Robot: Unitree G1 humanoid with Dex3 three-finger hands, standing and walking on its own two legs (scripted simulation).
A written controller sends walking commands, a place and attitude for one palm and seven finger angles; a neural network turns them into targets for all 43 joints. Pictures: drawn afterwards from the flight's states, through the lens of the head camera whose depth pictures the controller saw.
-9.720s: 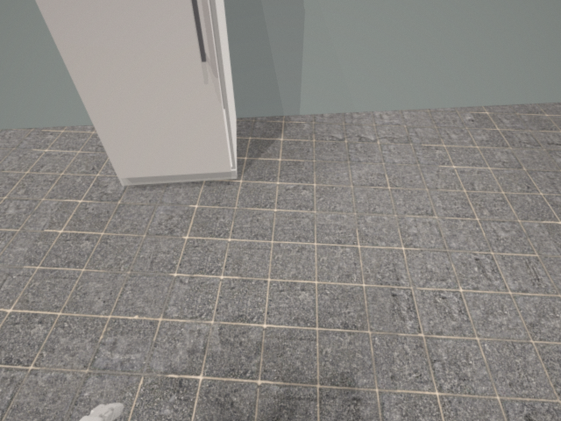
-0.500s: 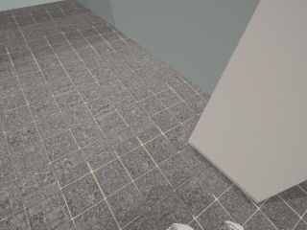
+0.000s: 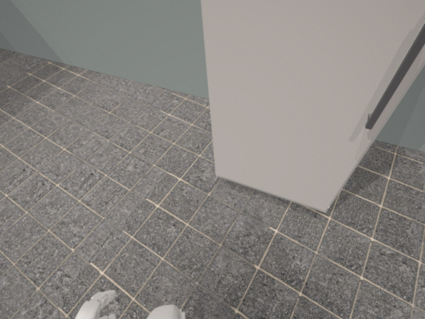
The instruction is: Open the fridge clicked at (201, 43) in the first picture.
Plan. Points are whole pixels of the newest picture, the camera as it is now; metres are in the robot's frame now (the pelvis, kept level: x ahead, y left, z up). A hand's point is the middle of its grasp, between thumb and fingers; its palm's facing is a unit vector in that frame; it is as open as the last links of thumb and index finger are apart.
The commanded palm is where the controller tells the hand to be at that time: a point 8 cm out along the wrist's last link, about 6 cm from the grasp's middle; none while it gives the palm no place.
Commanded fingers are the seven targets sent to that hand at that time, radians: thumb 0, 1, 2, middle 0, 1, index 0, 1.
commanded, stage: turn to face it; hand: right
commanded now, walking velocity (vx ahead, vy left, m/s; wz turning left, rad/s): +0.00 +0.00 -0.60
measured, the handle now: (398, 72) +0.63 -0.42 +0.09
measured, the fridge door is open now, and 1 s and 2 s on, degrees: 0 0 0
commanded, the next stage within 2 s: take the last steps up to it in 0.64 s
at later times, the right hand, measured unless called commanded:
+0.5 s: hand out of the picture +0.08 -0.17 -0.13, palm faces +0.24 +0.92 -0.30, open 7.3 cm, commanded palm none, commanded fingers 0.00 -0.90 -0.90 0.20 0.30 0.20 0.30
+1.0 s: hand out of the picture -0.15 -0.16 -0.18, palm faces +0.48 +0.85 -0.21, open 7.4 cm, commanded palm none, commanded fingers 0.00 -0.90 -0.90 0.20 0.30 0.20 0.30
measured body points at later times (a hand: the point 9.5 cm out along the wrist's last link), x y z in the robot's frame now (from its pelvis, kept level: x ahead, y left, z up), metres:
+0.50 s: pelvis -0.01 +0.06 +0.00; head +0.02 +0.09 +0.45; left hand +0.08 +0.30 -0.16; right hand +0.07 -0.22 -0.10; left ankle +0.03 +0.16 -0.73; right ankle -0.02 -0.08 -0.70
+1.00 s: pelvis -0.03 +0.02 +0.01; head -0.05 +0.00 +0.45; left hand +0.14 +0.20 -0.12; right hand -0.17 -0.20 -0.16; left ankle +0.02 +0.14 -0.68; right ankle -0.11 -0.06 -0.73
